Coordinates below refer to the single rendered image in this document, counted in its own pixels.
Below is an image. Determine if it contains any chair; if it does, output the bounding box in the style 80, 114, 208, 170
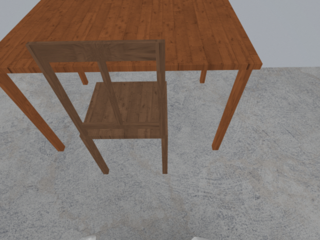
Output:
25, 39, 168, 174

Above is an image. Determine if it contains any table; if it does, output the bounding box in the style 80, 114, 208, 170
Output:
0, 0, 263, 152

